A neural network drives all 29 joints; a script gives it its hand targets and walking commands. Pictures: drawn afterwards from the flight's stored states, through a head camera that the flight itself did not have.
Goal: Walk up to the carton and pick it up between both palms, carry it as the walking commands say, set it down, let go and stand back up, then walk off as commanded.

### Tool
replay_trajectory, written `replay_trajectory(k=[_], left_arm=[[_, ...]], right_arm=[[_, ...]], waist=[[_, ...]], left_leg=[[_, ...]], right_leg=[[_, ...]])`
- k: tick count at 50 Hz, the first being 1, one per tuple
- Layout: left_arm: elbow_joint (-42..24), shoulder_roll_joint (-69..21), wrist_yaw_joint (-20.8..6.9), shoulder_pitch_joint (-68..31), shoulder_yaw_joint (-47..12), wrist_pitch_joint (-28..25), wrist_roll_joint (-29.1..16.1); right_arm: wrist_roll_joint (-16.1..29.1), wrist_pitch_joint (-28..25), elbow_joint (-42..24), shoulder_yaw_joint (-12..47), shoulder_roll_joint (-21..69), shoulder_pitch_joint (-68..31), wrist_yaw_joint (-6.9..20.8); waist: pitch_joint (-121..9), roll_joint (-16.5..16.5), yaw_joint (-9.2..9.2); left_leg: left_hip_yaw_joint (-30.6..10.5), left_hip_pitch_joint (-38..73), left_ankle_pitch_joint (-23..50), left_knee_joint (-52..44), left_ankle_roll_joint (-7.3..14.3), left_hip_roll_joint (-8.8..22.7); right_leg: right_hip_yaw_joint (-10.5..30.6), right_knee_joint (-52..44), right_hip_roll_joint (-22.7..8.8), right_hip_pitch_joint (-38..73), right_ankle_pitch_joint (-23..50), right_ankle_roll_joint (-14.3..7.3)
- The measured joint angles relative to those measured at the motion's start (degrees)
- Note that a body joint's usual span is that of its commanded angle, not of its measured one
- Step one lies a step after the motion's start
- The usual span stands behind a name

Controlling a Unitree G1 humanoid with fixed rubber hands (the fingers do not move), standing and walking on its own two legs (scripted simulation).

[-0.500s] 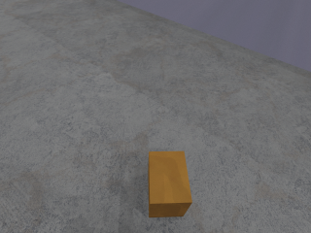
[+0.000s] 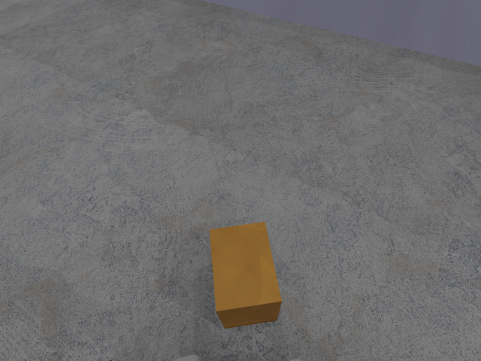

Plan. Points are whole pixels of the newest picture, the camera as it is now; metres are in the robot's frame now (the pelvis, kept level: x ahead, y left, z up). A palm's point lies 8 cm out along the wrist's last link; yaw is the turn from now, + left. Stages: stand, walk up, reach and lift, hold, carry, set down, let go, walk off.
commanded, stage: walk up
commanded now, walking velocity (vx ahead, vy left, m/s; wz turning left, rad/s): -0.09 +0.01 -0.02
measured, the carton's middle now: (244, 276) +0.46 +0.00 -0.62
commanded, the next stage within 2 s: none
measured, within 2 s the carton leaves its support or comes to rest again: neither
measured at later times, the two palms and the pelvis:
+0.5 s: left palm out of the picture +0.02 +0.25 -0.14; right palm out of the picture +0.00 -0.22 -0.13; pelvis +0.00 +0.02 +0.01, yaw +2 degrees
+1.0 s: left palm out of the picture +0.03 +0.28 -0.14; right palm out of the picture +0.01 -0.21 -0.14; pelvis -0.01 +0.04 +0.00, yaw +2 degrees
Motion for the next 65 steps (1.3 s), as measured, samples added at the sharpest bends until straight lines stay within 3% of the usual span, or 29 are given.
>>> replay_trajectory(k=[3, 9, 14, 20, 36, 51, 65], left_arm=[[0.69, -1.10, 0.55, 0.92, -0.57, -0.02, 0.17], [1.79, -2.55, 0.94, 2.09, -1.35, -0.94, 0.10], [3.08, -1.50, 1.52, 2.82, -0.91, -0.97, -0.47], [6.39, -0.97, 1.01, 4.63, -1.60, -1.04, -1.02], [6.50, -0.17, 2.71, 5.59, -1.35, -0.33, -0.75], [5.04, -0.74, 2.69, 4.14, -1.64, 0.05, -0.62], [4.46, -0.35, 2.46, 5.55, -1.30, 0.11, -0.12]], right_arm=[[-0.09, -0.39, 1.17, 0.89, 0.33, 0.06, 1.06], [0.08, -1.19, 4.22, 3.16, 3.97, 1.60, 0.60], [0.14, -2.51, 5.32, 3.19, 5.94, 2.59, -0.03], [0.17, -4.16, 7.37, 3.84, 7.76, 4.62, -0.30], [-0.38, -2.91, 7.03, 1.73, 6.68, 5.03, -0.84], [-0.55, -2.52, 4.58, 1.51, 5.80, 4.64, -0.38], [-0.38, -2.37, 2.72, 1.59, 4.58, 4.90, -0.06]], waist=[[-1.42, 0.67, 0.57], [-4.63, 0.17, 1.73], [-5.08, -1.89, 1.52], [-4.96, -4.29, 1.80], [-3.83, -2.75, 1.37], [-3.73, -2.11, 0.57], [-3.80, -1.63, 0.95]], left_leg=[[0.15, 1.49, 3.47, -0.60, 0.48, -1.97], [2.15, 11.67, 5.15, -19.92, 1.91, -3.44], [3.86, 17.04, 12.52, -32.10, 4.69, -4.58], [4.23, 20.15, 12.24, -34.18, 6.43, -5.13], [4.84, 17.36, 9.60, -28.74, 8.53, -7.50], [5.14, 15.91, 9.02, -26.71, 9.00, -8.11], [5.24, 15.46, 8.85, -26.35, 8.86, -7.81]], right_leg=[[-0.13, -4.27, 0.38, 1.71, 2.34, -0.25], [-1.58, -9.28, 1.77, 4.32, 4.61, -0.85], [-2.56, -6.24, 1.08, 2.65, 3.30, 0.05], [-2.02, -9.00, 0.86, 5.94, 4.52, 0.86], [-1.04, -2.62, -1.73, 2.71, 1.55, 2.68], [-0.69, -0.67, -2.45, 1.27, 1.09, 3.19], [-0.67, -0.42, -2.17, 0.82, 1.03, 3.03]])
